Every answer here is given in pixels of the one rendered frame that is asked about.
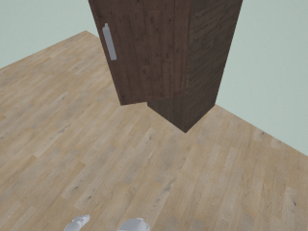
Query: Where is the handle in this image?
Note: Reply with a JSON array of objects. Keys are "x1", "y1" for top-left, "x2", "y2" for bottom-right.
[{"x1": 102, "y1": 23, "x2": 116, "y2": 61}]

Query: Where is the robot left hand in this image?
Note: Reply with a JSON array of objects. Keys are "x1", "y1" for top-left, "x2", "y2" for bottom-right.
[{"x1": 64, "y1": 215, "x2": 90, "y2": 231}]

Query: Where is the cupboard door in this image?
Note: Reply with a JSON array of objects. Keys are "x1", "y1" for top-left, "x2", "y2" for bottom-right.
[{"x1": 88, "y1": 0, "x2": 193, "y2": 106}]

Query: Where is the left robot thigh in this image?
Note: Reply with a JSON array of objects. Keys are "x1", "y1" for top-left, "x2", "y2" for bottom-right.
[{"x1": 116, "y1": 218, "x2": 150, "y2": 231}]

